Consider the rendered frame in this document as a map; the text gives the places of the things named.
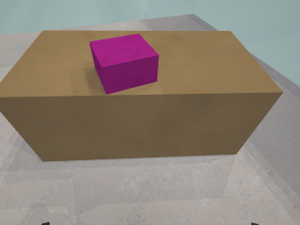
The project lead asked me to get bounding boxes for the pedestal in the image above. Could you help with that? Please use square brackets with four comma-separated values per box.
[0, 30, 283, 162]

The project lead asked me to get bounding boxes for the carton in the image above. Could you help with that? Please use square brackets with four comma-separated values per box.
[89, 34, 159, 95]

